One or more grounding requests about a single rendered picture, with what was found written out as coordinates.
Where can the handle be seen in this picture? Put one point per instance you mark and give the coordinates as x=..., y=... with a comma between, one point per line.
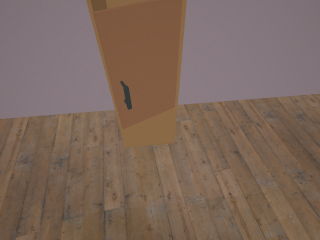
x=127, y=99

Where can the cupboard door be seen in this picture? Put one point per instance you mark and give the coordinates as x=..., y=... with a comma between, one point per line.
x=140, y=44

